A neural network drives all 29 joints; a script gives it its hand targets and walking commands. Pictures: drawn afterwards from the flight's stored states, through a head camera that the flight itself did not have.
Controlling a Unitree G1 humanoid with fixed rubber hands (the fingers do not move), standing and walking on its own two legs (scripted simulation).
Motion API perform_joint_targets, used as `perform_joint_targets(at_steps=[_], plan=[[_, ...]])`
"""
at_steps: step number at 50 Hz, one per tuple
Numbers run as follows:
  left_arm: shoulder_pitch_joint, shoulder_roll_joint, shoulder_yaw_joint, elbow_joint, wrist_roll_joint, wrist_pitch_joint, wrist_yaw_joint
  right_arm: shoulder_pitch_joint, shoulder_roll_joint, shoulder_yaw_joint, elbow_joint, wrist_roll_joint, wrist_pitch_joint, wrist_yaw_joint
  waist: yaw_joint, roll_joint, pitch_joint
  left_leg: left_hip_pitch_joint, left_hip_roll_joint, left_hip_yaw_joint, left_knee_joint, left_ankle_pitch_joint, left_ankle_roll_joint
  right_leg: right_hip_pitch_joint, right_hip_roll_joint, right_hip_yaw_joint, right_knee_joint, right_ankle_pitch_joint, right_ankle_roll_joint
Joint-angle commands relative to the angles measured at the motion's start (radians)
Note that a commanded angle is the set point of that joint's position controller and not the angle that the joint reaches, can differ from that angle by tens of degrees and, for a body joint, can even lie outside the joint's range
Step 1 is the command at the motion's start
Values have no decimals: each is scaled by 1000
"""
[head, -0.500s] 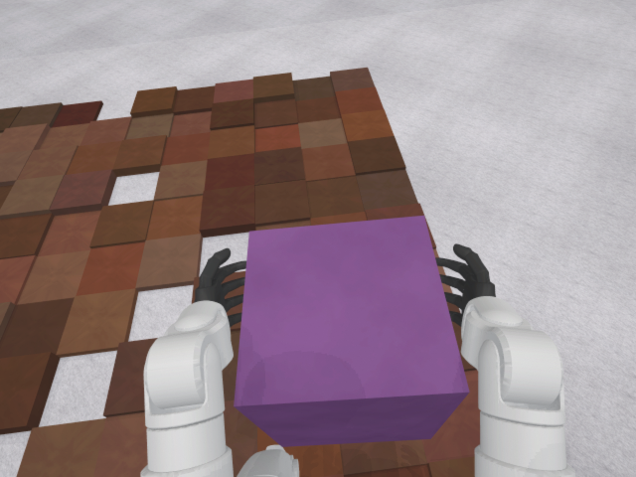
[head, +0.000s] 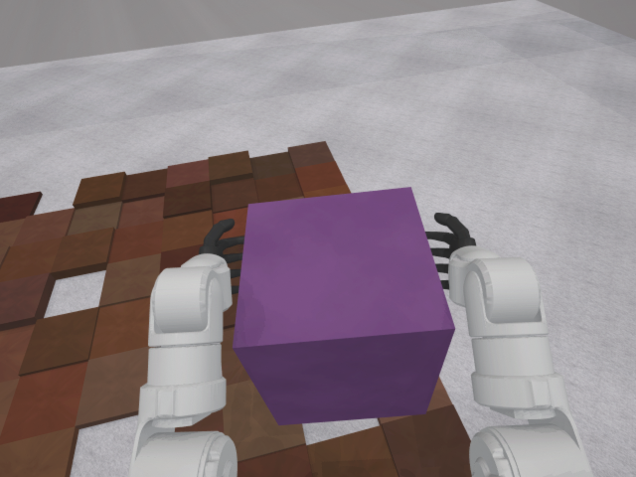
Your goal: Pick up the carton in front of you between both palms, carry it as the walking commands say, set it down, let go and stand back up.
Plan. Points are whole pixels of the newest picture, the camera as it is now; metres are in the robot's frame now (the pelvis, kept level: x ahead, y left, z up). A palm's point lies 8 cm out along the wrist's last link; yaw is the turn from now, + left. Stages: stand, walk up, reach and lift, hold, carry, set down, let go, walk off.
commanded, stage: carry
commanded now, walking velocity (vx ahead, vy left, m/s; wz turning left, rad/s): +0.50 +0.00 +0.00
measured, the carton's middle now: (340, 313) +0.32 -0.01 +0.04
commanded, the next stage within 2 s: none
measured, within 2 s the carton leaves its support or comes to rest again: neither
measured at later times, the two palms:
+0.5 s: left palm (243, 150) +0.67 +0.14 +0.09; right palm (397, 134) +0.68 -0.15 +0.09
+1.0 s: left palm (281, 77) +0.96 +0.08 +0.10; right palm (402, 65) +0.97 -0.22 +0.11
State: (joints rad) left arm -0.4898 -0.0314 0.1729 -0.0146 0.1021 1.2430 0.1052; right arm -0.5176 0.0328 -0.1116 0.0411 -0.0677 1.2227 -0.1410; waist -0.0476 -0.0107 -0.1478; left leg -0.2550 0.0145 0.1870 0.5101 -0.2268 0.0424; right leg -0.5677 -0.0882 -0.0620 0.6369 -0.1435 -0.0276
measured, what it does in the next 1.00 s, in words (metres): walks ahead: right foot, then left foot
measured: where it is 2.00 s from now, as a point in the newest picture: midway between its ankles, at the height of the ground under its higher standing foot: (347, 352)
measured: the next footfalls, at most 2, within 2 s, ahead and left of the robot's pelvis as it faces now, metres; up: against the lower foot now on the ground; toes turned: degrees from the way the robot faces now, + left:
right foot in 0.08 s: +0.19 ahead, -0.11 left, -0.02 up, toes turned -8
left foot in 0.48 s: +0.46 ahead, +0.09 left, +0.00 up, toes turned +6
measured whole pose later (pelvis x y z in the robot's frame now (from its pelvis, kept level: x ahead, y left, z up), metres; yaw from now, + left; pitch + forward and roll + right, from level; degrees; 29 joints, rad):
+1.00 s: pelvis +0.60 -0.07 -0.01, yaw +1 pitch +5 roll +0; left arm -0.68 -0.05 0.22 0.11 0.13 1.24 0.13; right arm -0.74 -0.01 -0.22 0.18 -0.07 1.21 -0.14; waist 0.00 0.03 -0.01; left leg -0.52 0.00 0.02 1.06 -0.41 0.03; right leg -0.44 0.03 -0.11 0.52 -0.17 -0.07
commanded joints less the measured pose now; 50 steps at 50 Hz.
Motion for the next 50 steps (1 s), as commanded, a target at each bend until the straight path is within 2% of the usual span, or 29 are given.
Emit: perform_joint_targets(at_steps=[1, 3, 4, 5, 6, 7, 9, 10, 12, 15, 18, 22, 24, 25, 26, 27, 28, 29, 31, 32, 35, 38, 40, 41, 42, 43, 44, 46, 50], plan=[[-678, -921, -579, 73, -414, -43, -219, -713, 954, 561, -13, 446, -42, 255, 5, 107, -190, 47, 221, -179, -160, -72, 99, 174, 37, -60, -137, 94, 2], [-723, -936, -535, 150, -421, -52, -221, -773, 970, 519, 47, 438, -49, 250, 25, 60, -203, 22, 159, -121, 5, -71, 67, 315, 72, -126, -219, 18, -1], [-749, -943, -513, 184, -422, -55, -221, -785, 978, 504, 85, 438, -52, 248, 57, -3, -254, -47, 119, -72, 186, -42, 42, 482, 28, -73, -216, -30, -16], [-743, -932, -483, 224, -419, -56, -219, -799, 982, 480, 117, 440, -52, 247, 75, -164, -280, -193, 64, -39, 440, -184, 4, 594, -185, 233, -249, -12, -44], [-787, -919, -461, 237, -412, -63, -215, -835, 1020, 457, 153, 440, -45, 245, 117, -311, -300, -508, -53, -73, 624, -321, -25, 806, -301, 533, -289, -43, -181], [-817, -949, -454, 229, -420, -72, -216, -884, 1048, 456, 152, 447, -45, 244, 119, -284, -304, -634, -11, -133, 739, -335, -6, 831, -322, 578, -286, -53, -233], [-924, -1025, -469, 159, -460, -83, -220, -928, 1101, 453, 148, 457, -52, 238, 120, -116, -316, -659, 34, -169, 798, -258, 8, 795, -271, 453, -241, 105, -212], [-983, -1055, -483, 113, -484, -86, -221, -940, 1123, 452, 130, 458, -55, 233, 110, -79, -322, -646, 53, -181, 770, -213, 6, 763, -253, 392, -244, 140, -188], [-1048, -1110, -514, 39, -524, -83, -218, -941, 1155, 454, 82, 457, -51, 217, 96, -101, -340, -610, 68, -175, 714, -144, -6, 744, -220, 305, -264, 166, -160], [-1032, -1133, -541, -37, -537, -66, -211, -930, 1150, 464, -1, 442, -42, 197, 97, -105, -340, -600, 65, -141, 581, -100, -20, 763, -196, 218, -277, 274, -165], [-1000, -1114, -573, -98, -531, -50, -208, -898, 1122, 493, -62, 417, -32, 184, 108, -108, -316, -533, 36, -90, 343, -12, -27, 777, -149, 123, -252, 480, -148], [-908, -1073, -605, -73, -498, -41, -218, -804, 1082, 531, -47, 385, -23, 194, 106, -168, -325, -362, -24, -42, 66, 217, 6, 833, -94, 4, -153, 750, -86], [-879, -1069, -620, -42, -486, -44, -225, -781, 1074, 540, -23, 383, -23, 213, 48, -173, -359, -92, -70, 13, -81, 302, 26, 754, -79, -55, -15, 849, -34], [-885, -1076, -627, -27, -482, -46, -228, -770, 1069, 537, -6, 376, -27, 223, 1, -94, -411, 167, -45, 14, -110, 408, 51, 606, -44, -93, 157, 735, 0], [-920, -1097, -633, -46, -489, -45, -234, -755, 1053, 528, 6, 366, -44, 229, -31, 110, -513, 533, 86, -218, -29, 459, 174, 257, -3, -48, 350, 455, 50], [-935, -1103, -648, -64, -497, -44, -240, -734, 1074, 537, 8, 385, -53, 234, -58, 311, -521, 681, 242, -504, -69, 620, 267, -14, 131, -33, 559, -257, 58], [-949, -1118, -659, -55, -501, -52, -236, -757, 1085, 546, -29, 409, -53, 240, -53, 293, -512, 740, 284, -559, -46, 653, 288, -146, 134, 70, 695, -398, 43], [-953, -1121, -654, -66, -497, -61, -228, -800, 1108, 571, -74, 430, -56, 244, -67, 210, -468, 725, 287, -542, -40, 662, 293, -247, 109, 109, 732, -380, 37], [-950, -1117, -651, -102, -479, -65, -205, -891, 1139, 602, -169, 473, -63, 247, -47, 126, -416, 679, 258, -458, -49, 609, 203, -319, 51, 147, 559, -300, 10], [-936, -1107, -646, -121, -467, -64, -194, -906, 1141, 610, -203, 486, -62, 247, -45, 136, -417, 652, 245, -432, -59, 550, 185, -299, 41, 136, 488, -274, 18], [-865, -1046, -631, -148, -411, -62, -163, -906, 1106, 627, -251, 511, -48, 256, -38, 144, -434, 537, 224, -339, -69, 472, 203, -196, 52, 94, 284, -220, 55], [-803, -978, -621, -116, -365, -49, -156, -852, 1068, 626, -183, 507, -31, 274, -31, 203, -409, 403, 155, -209, -36, 418, 162, -39, 47, 70, 17, 24, 59], [-794, -958, -616, -61, -363, -37, -169, -829, 1046, 617, -104, 492, -22, 286, -23, 131, -348, 177, 79, -90, 47, 391, 124, 252, 148, -102, -186, 234, 66], [-786, -954, -607, -19, -361, -30, -180, -816, 1039, 611, -65, 481, -19, 289, 1, 103, -340, 73, 47, -39, 161, 362, 102, 417, 160, -135, -246, 348, 55], [-762, -950, -588, 34, -358, -25, -193, -820, 1024, 595, -22, 467, -15, 292, 51, 48, -343, -73, 8, -26, 298, 223, 73, 586, 99, -103, -235, 408, 35], [-760, -925, -562, 87, -340, -25, -201, -853, 1039, 575, 15, 465, -6, 298, 99, -171, -405, -353, -68, -89, 520, -250, 3, 866, -200, 287, -108, 941, -104], [-766, -919, -544, 124, -339, -28, -203, -838, 1058, 555, 69, 461, 3, 300, 119, -239, -468, -444, -78, -183, 695, -340, -13, 920, -305, 474, -124, 830, -230], [-800, -985, -536, 98, -374, -42, -215, -876, 1115, 536, 91, 470, -3, 305, 115, -129, -413, -483, -11, -220, 687, -252, -27, 817, -220, 373, -158, 614, -190], [-990, -1116, -583, -30, -469, -51, -220, -927, 1181, 514, 32, 471, -11, 284, 67, -75, -383, -350, 29, -215, 500, -141, -35, 640, -172, 247, -217, 525, -162]])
